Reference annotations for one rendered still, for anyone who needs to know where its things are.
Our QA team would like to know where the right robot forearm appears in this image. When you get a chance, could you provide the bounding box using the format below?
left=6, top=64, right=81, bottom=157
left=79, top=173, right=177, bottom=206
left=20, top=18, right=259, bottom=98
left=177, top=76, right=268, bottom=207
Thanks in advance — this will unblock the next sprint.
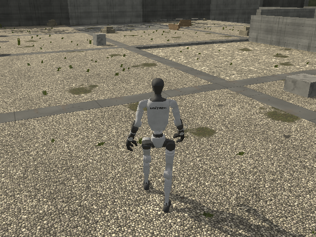
left=176, top=119, right=184, bottom=135

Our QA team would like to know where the left robot thigh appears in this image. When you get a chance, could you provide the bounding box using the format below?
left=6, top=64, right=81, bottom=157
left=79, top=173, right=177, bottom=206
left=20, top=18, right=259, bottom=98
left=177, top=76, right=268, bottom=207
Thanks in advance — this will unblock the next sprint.
left=142, top=137, right=152, bottom=163

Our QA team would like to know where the left robot forearm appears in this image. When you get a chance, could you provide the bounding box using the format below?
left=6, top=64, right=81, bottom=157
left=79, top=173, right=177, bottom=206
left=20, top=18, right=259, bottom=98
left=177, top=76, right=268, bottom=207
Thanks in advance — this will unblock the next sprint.
left=127, top=120, right=138, bottom=141

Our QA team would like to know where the robot left foot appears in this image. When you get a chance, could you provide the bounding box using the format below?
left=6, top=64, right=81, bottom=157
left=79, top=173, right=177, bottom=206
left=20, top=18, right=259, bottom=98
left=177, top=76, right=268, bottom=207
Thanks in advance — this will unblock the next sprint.
left=143, top=180, right=150, bottom=190

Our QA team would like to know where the left robot hand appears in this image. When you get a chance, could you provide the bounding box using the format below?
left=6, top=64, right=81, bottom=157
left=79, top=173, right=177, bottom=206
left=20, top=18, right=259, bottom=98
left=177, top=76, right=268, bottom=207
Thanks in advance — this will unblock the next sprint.
left=126, top=139, right=137, bottom=151

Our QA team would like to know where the right robot hand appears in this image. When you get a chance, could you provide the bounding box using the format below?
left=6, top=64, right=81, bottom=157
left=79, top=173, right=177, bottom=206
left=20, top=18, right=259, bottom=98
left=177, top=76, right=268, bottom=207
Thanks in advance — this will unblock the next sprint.
left=173, top=133, right=185, bottom=143

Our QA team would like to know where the right robot upper arm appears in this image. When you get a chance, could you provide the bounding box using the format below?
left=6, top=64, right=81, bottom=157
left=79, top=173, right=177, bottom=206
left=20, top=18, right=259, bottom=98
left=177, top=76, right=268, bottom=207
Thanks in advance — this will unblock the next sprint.
left=168, top=99, right=182, bottom=126

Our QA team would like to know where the left robot upper arm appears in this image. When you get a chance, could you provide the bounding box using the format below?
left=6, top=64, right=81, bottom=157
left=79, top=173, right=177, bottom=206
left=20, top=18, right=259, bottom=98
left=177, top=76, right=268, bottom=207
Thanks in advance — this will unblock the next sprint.
left=134, top=100, right=148, bottom=127

